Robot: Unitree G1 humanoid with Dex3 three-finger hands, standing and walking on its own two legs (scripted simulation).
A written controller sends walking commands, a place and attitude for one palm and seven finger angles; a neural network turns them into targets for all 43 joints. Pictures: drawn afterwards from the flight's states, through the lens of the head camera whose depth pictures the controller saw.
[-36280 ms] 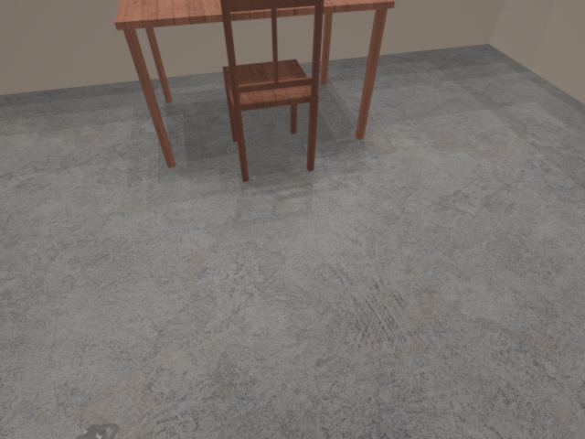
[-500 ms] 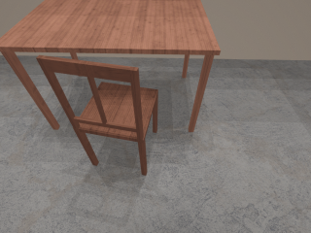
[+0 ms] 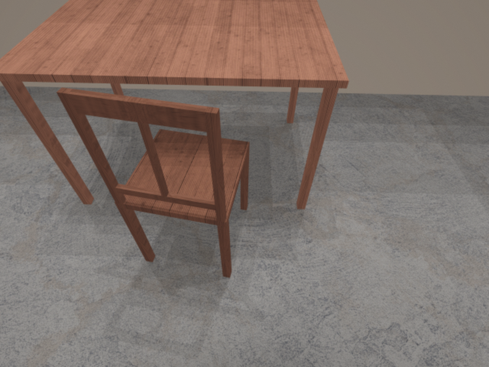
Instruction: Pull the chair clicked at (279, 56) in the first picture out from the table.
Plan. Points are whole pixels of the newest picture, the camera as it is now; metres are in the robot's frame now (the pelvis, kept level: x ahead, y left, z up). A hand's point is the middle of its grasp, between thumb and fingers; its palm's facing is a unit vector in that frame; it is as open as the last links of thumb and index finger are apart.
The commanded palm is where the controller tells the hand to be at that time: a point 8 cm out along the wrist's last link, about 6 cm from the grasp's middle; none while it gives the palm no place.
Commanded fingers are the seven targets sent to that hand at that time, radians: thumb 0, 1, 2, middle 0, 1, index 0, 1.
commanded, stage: take the last steps up to it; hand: left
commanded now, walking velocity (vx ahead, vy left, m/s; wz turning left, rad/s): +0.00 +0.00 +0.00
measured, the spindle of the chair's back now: (155, 161) +0.63 +0.28 -0.11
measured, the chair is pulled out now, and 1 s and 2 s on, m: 0.13 0.13 0.13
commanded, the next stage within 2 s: come to a stop and stand still in 0.70 s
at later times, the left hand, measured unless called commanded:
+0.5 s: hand out of the picture +0.02 +0.15 -0.18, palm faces +0.07 -0.98 -0.20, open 7.4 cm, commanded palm none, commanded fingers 0.00 0.90 0.90 -0.20 -0.30 -0.20 -0.30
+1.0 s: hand (187, 332) +0.22 +0.13 -0.18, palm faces +0.03 -0.97 -0.23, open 7.3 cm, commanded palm none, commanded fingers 0.00 0.90 0.90 -0.20 -0.30 -0.20 -0.30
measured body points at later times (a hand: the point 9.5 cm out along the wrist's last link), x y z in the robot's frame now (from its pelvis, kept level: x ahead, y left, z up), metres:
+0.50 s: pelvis +0.05 -0.03 -0.01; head +0.07 -0.03 +0.44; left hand +0.02 +0.20 -0.16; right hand +0.02 -0.24 -0.17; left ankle +0.02 +0.10 -0.72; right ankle +0.02 -0.11 -0.74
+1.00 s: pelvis +0.17 -0.06 -0.01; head +0.19 -0.07 +0.44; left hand +0.22 +0.18 -0.16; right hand +0.17 -0.28 -0.17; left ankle +0.14 +0.10 -0.74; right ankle +0.15 -0.16 -0.74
